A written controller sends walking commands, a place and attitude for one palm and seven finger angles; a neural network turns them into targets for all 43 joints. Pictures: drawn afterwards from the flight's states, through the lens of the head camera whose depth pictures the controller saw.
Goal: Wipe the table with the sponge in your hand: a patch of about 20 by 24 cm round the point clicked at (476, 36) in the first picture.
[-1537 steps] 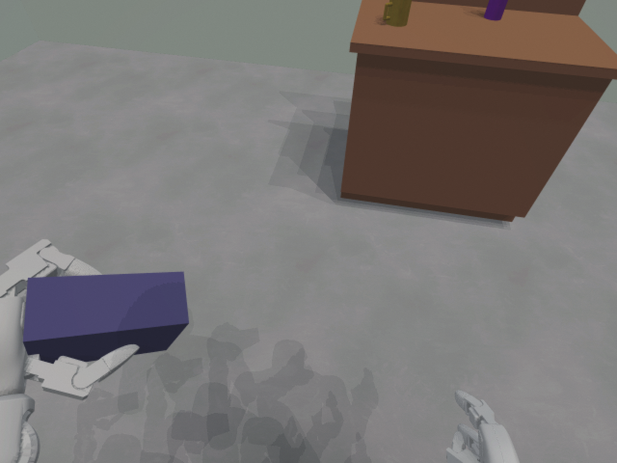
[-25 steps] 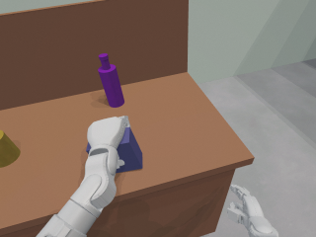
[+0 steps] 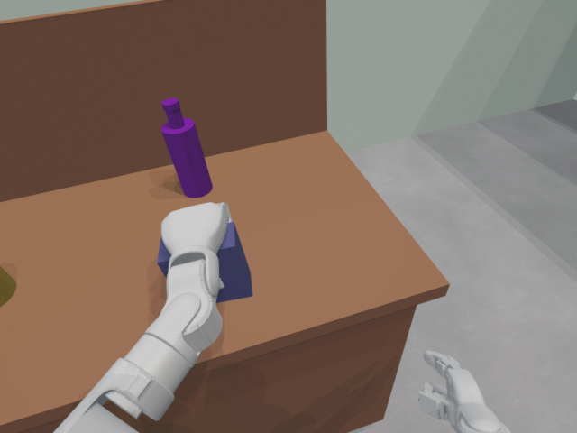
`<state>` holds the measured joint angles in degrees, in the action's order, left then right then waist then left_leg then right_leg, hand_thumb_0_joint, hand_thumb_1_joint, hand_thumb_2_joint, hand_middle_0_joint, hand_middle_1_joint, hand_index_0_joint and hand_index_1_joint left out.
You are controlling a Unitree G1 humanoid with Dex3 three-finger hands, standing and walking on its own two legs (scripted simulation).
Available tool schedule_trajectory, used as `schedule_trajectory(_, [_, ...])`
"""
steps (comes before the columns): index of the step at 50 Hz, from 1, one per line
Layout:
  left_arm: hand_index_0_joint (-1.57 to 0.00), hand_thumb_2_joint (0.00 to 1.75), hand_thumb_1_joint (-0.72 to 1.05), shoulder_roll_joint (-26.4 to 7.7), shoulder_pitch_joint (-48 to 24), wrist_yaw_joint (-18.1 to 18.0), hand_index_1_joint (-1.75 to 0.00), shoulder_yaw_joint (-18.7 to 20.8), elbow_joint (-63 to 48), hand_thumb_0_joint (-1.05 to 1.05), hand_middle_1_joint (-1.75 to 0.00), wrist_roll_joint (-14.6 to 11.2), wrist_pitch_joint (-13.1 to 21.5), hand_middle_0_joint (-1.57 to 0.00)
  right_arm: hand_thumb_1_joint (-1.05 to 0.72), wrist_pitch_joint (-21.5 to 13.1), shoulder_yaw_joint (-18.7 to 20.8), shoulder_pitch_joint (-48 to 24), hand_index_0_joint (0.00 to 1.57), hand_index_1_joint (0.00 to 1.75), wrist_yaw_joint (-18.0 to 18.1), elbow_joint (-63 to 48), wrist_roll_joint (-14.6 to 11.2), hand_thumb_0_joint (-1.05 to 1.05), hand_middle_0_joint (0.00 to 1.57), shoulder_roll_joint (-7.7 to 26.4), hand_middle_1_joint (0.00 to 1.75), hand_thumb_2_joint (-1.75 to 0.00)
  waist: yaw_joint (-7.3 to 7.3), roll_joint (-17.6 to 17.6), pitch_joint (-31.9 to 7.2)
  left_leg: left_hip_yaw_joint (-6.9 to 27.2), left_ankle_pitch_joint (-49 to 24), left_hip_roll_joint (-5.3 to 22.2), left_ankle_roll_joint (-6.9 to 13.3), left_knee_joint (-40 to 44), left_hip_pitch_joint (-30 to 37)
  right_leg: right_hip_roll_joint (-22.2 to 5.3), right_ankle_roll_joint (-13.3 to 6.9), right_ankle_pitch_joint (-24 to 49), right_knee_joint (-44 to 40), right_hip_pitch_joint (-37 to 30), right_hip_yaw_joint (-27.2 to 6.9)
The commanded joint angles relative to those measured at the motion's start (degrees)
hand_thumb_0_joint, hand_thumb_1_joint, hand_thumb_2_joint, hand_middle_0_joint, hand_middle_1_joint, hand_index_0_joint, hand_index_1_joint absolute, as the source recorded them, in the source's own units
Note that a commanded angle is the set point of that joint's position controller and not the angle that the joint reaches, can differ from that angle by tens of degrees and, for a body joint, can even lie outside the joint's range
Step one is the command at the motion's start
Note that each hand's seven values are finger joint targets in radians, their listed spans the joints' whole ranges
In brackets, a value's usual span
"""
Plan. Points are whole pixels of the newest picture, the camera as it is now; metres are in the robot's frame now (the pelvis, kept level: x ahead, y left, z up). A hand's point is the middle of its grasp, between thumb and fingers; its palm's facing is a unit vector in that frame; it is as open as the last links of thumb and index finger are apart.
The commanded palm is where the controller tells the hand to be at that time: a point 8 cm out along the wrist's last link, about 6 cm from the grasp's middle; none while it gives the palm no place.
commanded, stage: wipe forward along the third lane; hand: left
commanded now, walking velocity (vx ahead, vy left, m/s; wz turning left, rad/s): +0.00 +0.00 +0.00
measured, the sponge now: (212, 275) +0.34 +0.17 +0.05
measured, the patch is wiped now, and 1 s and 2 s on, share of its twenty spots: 0.90 1.00 1.00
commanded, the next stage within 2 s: wipe back along the third lane in 1.14 s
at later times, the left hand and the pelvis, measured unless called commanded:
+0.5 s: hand (202, 228) +0.39 +0.19 +0.10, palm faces -0.04 -0.04 -1.00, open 9.7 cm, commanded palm +0.38 +0.20 +0.14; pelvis +0.00 -0.01 +0.00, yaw +0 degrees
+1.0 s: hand (197, 206) +0.45 +0.21 +0.10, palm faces -0.07 -0.03 -1.00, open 9.6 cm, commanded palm +0.43 +0.22 +0.14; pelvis +0.01 +0.01 +0.00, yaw +0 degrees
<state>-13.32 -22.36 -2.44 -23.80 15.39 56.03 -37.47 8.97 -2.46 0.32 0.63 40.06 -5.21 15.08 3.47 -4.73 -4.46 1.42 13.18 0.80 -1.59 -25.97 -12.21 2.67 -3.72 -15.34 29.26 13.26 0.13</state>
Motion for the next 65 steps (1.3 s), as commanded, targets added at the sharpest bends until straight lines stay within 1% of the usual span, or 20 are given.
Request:
schedule_trajectory(1, [-1.20,1.30,0.10,-7.7,-20.9,-1.7,-1.60,6.2,-1.2,0.00,-1.60,1.1,-0.3,-1.20,-0.90,-2.9,1.6,-12.9,0.20,0.30,1.0,-9.5,-0.1,0.00,0.20,5.0,0.30,-0.90,-0.12,9.8,-8.8,-2.6,-5.2,-3.0,3.7,1.6,0.2,-1.9,0.7,9.3,-7.1,-2.6,-2.8])
schedule_trajectory(5, [-1.20,1.30,0.10,-8.6,-24.7,-1.7,-1.60,7.3,4.7,0.00,-1.60,0.7,0.8,-1.20,-0.90,-3.1,1.5,-11.2,0.20,0.30,2.1,-8.6,-0.2,0.00,0.20,5.3,0.30,-0.90,-0.78,10.2,-8.8,-2.6,-3.6,-2.9,3.6,1.8,-0.8,-2.1,0.9,7.2,-7.4,-1.8,-2.8])
schedule_trajectory(10, [-1.20,1.30,0.10,-9.2,-23.8,-1.4,-1.60,8.8,9.0,0.00,-1.60,0.4,2.8,-1.20,-0.90,-2.8,1.7,-9.1,0.20,0.30,2.5,-8.8,0.0,0.00,0.20,5.7,0.30,-0.90,-0.66,10.6,-11.3,-2.4,-5.1,-3.0,3.6,1.3,-2.0,-2.4,1.1,11.5,-6.7,-3.5,-3.0])
schedule_trajectory(13, [-1.20,1.30,0.10,-7.7,-26.7,-0.9,-1.60,7.7,9.7,0.00,-1.60,0.2,4.1,-1.20,-0.90,-2.9,1.8,-8.2,0.20,0.30,2.7,-9.4,-0.1,0.00,0.20,5.4,0.30,-0.90,-1.56,11.3,-11.3,-2.2,-5.2,-3.0,3.8,1.4,-2.5,-2.4,1.3,12.1,-6.9,-3.1,-2.8])
schedule_trajectory(15, [-1.20,1.30,0.10,-10.9,-27.7,-1.2,-1.60,9.6,12.1,0.00,-1.60,0.8,4.7,-1.20,-0.90,-2.8,2.0,-7.0,0.20,0.30,3.2,-8.5,0.1,0.00,0.20,6.2,0.30,-0.90,-1.58,10.4,-10.7,-2.3,-4.1,-3.0,3.8,1.1,-2.8,-2.5,1.3,10.6,-7.1,-2.3,-3.2])
schedule_trajectory(20, [-1.20,1.30,0.10,-12.4,-29.6,-1.6,-1.60,11.0,15.4,0.00,-1.60,1.2,6.8,-1.20,-0.90,-3.1,2.3,-5.0,0.20,0.30,3.8,-7.9,0.3,0.00,0.20,6.3,0.30,-0.90,-1.77,10.2,-11.0,-2.3,-4.3,-3.0,3.9,1.0,-3.3,-2.5,1.4,11.2,-7.3,-2.1,-3.2])
schedule_trajectory(21, [-1.20,1.30,0.10,-11.4,-30.4,-1.6,-1.60,10.0,16.2,0.00,-1.60,1.2,7.0,-1.20,-0.90,-3.1,2.2,-4.6,0.20,0.30,3.8,-7.8,0.3,0.00,0.20,6.2,0.30,-0.90,-2.11,10.6,-10.8,-2.4,-4.2,-3.0,3.9,1.1,-3.8,-2.5,1.4,11.4,-7.4,-2.0,-3.2])
schedule_trajectory(24, [-1.20,1.30,0.10,-13.7,-32.7,-1.9,-1.60,11.8,17.5,0.00,-1.60,0.7,8.1,-1.20,-0.90,-3.4,2.4,-3.7,0.20,0.30,4.1,-7.5,0.2,0.00,0.20,6.5,0.30,-0.90,-2.19,10.6,-11.7,-2.3,-4.1,-2.9,4.0,1.2,-3.8,-2.6,1.7,11.2,-7.6,-2.6,-3.3])
schedule_trajectory(28, [-1.20,1.30,0.10,-11.9,-36.0,-2.2,-1.60,10.8,18.6,0.00,-1.60,0.9,9.4,-1.20,-0.90,-3.5,2.6,-2.7,0.20,0.30,4.0,-7.4,0.0,0.00,0.20,6.0,0.30,-0.90,-2.80,8.9,-13.6,-2.1,-5.3,-2.8,3.9,1.4,-3.2,-2.5,1.3,12.7,-7.2,-2.3,-2.6])
schedule_trajectory(30, [-1.20,1.30,0.10,-14.1,-35.2,-2.6,-1.60,12.2,21.3,0.00,-1.60,1.3,9.6,-1.20,-0.90,-3.5,2.8,-1.6,0.20,0.30,4.0,-6.6,0.3,0.00,0.20,6.6,0.30,-0.90,-2.69,8.8,-13.4,-2.3,-5.4,-2.8,4.0,0.9,-3.7,-2.5,1.4,13.5,-7.2,-2.6,-2.8])
schedule_trajectory(33, [-1.20,1.30,0.10,-13.6,-37.2,-2.6,-1.60,12.4,21.8,0.00,-1.60,0.9,10.4,-1.20,-0.90,-3.5,2.9,-1.2,0.20,0.30,4.0,-6.8,0.2,0.00,0.20,6.4,0.30,-0.90,-2.90,9.8,-14.0,-2.1,-6.1,-2.8,4.0,1.3,-4.1,-2.4,1.4,14.7,-7.3,-3.0,-2.7])
schedule_trajectory(36, [-1.20,1.30,0.10,-13.8,-40.4,-2.9,-1.60,11.6,24.7,0.00,-1.60,1.5,10.8,-1.20,-0.90,-3.5,2.9,0.1,0.20,0.30,4.2,-5.8,0.4,0.00,0.20,6.8,0.30,-0.90,-4.12,10.4,-13.0,-2.5,-5.1,-2.7,4.2,1.0,-4.4,-2.6,1.8,14.2,-7.4,-1.6,-2.4])
schedule_trajectory(37, [-1.20,1.30,0.10,-14.7,-39.8,-3.0,-1.60,12.3,26.2,0.00,-1.60,1.8,10.8,-1.20,-0.90,-3.5,2.9,0.3,0.20,0.30,4.2,-5.6,0.4,0.00,0.20,6.8,0.30,-0.90,-3.77,10.2,-12.7,-2.3,-4.8,-2.7,4.1,1.2,-5.0,-2.6,1.8,13.5,-7.5,-1.7,-2.5])
schedule_trajectory(43, [-1.20,1.30,0.10,-12.5,-43.8,-3.5,-1.60,11.8,27.0,0.00,-1.60,1.5,12.4,-1.20,-0.90,-3.5,3.3,1.7,0.20,0.30,3.8,-5.5,0.6,0.00,0.20,6.3,0.30,-0.90,-4.23,8.8,-16.5,-2.0,-8.0,-2.5,4.0,0.9,-3.9,-2.4,1.4,17.4,-6.3,-2.4,-1.3])
schedule_trajectory(46, [-1.20,1.30,0.10,-14.6,-44.7,-4.2,-1.60,12.9,30.7,0.00,-1.60,2.2,12.4,-1.20,-0.90,-3.3,3.4,2.9,0.20,0.30,3.8,-4.4,1.0,0.00,0.20,6.9,0.30,-0.90,-4.81,9.6,-15.2,-2.3,-7.2,-2.5,4.1,0.5,-4.8,-2.4,1.6,17.3,-6.4,-1.6,-1.4])
schedule_trajectory(50, [-1.20,1.30,0.10,-15.8,-46.9,-4.9,-1.60,13.9,32.1,0.00,-1.60,2.6,12.7,-1.20,-0.90,-3.2,3.6,4.0,0.20,0.30,3.8,-4.0,1.3,0.00,0.20,7.0,0.30,-0.90,-5.08,9.6,-16.8,-2.3,-8.9,-2.4,4.1,0.2,-4.9,-2.4,1.6,19.5,-5.6,-2.2,-0.9])
schedule_trajectory(55, [-1.20,1.30,0.10,-14.2,-46.3,-5.1,-1.60,13.1,33.8,0.00,-1.60,3.1,12.2,-1.20,-0.90,-2.8,3.9,4.9,0.20,0.30,3.3,-3.9,1.5,0.00,0.20,6.9,0.30,-0.90,-4.90,7.2,-18.0,-2.2,-11.6,-2.3,3.9,-0.1,-4.2,-2.1,1.1,21.9,-5.0,-2.0,-0.2])
schedule_trajectory(58, [-1.20,1.30,0.10,-11.6,-50.1,-4.9,-1.60,11.7,33.0,0.00,-1.60,2.6,12.5,-1.20,-0.90,-2.8,4.1,5.0,0.20,0.30,3.1,-3.8,1.3,0.00,0.20,6.5,0.30,-0.90,-5.99,7.3,-18.2,-1.7,-12.8,-1.9,3.9,-0.3,-3.5,-1.9,0.9,22.1,-4.7,-0.5,0.4])
schedule_trajectory(61, [-1.20,1.30,0.10,-14.1,-51.9,-5.4,-1.60,13.1,35.9,0.00,-1.60,3.5,12.3,-1.20,-0.90,-2.7,4.2,6.5,0.20,0.30,3.0,-2.7,1.7,0.00,0.20,7.2,0.30,-0.90,-6.58,7.2,-17.2,-1.6,-11.9,-1.7,4.0,-0.7,-3.6,-1.7,1.0,20.1,-4.8,1.3,0.5])
schedule_trajectory(65, [-1.20,1.30,0.10,-10.4,-45.5,-5.7,-1.60,12.2,34.8,0.00,-1.60,2.7,12.9,-1.20,-0.90,-2.8,4.8,6.3,0.20,0.30,2.5,-3.7,2.0,0.00,0.20,6.7,0.30,-0.90,-4.59,6.3,-21.2,-1.7,-15.7,-1.4,3.7,-1.0,-1.5,-1.4,0.5,22.3,-4.0,-0.5,1.0])
